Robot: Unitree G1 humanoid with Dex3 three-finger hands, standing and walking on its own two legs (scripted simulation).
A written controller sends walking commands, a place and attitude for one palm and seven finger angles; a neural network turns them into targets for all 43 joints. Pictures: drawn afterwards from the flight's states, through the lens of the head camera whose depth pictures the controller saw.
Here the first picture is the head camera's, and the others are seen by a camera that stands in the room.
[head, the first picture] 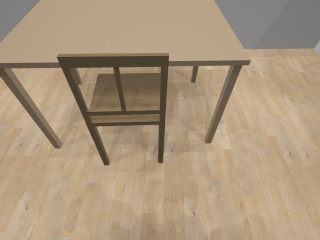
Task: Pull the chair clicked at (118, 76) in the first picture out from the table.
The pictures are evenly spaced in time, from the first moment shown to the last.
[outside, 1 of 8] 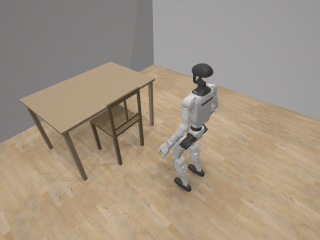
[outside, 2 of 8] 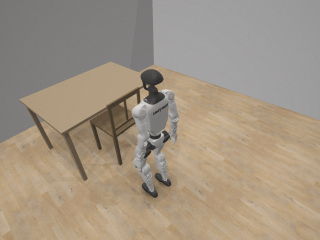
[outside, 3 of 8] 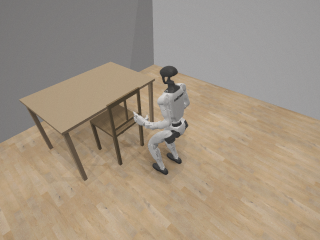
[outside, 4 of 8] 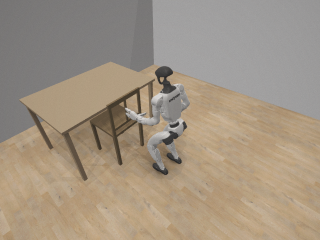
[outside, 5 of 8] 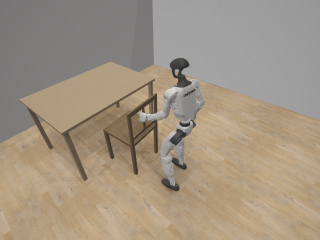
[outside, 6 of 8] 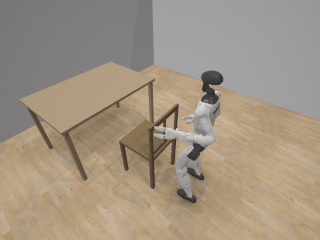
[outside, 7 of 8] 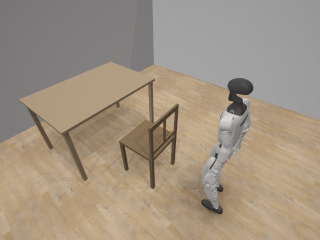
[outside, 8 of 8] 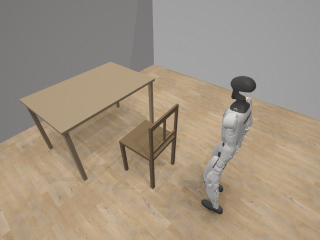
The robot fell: no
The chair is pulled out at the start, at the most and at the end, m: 0.00 0.48 0.48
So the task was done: yes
